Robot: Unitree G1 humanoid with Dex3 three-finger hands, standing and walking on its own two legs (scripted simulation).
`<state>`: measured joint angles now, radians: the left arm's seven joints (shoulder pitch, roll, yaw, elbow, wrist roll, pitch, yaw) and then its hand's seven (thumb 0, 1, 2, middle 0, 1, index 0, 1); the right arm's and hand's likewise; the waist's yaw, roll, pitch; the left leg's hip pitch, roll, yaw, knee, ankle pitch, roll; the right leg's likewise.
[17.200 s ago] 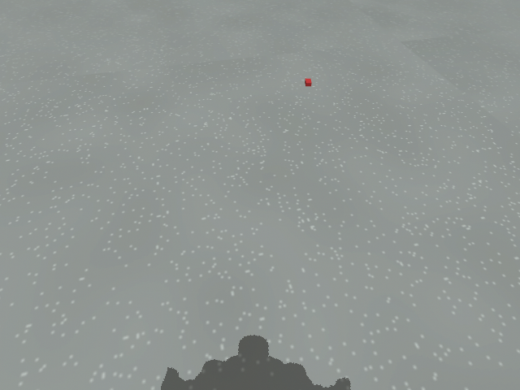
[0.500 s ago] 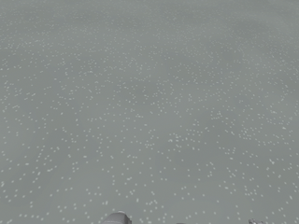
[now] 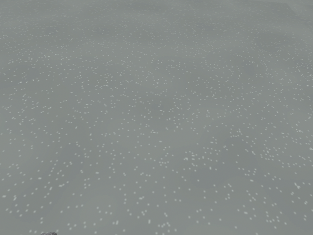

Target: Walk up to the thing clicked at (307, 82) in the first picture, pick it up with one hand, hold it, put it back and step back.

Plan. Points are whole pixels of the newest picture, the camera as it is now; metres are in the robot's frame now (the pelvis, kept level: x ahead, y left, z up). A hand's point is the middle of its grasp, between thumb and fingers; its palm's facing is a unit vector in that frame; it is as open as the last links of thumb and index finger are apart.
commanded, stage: walk up
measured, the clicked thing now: out of the picture +0.20 -1.43 -0.76
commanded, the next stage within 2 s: stand in 0.50 s
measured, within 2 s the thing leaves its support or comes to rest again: neither
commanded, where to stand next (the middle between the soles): +0.06 +0.00 m, yaw -2 degrees
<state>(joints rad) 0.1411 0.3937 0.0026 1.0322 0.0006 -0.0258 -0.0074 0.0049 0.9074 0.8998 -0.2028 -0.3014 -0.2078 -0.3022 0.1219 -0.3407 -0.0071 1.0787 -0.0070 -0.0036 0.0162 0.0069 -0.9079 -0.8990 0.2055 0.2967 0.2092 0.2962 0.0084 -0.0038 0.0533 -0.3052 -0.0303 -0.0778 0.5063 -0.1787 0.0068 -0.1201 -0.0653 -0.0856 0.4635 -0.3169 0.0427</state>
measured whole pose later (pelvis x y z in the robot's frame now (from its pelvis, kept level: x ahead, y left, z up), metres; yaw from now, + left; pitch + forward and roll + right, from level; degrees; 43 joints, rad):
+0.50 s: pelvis +0.01 -0.01 +0.01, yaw +1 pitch -2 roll -1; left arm 0.10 0.37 0.01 1.11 0.01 -0.01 -0.01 0.00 0.91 0.90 -0.20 -0.30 -0.21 -0.30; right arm 0.06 -0.35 -0.01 1.14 -0.01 0.01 0.01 0.01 -0.91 -0.90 0.20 0.30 0.21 0.30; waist 0.01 0.00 0.05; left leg -0.24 -0.03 -0.10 0.41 -0.14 0.00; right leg -0.04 -0.06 -0.11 0.35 -0.27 0.04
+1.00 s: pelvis +0.00 -0.02 +0.01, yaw -1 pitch -2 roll +0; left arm 0.13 0.35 0.01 1.12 0.01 0.00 -0.01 0.00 0.91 0.90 -0.20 -0.30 -0.21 -0.30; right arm 0.08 -0.34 -0.01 1.16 0.00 0.01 0.00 0.01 -0.91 -0.90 0.20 0.30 0.21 0.30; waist 0.01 -0.01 0.05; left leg -0.20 0.00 -0.06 0.35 -0.11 -0.02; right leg -0.04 -0.04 -0.07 0.34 -0.25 0.02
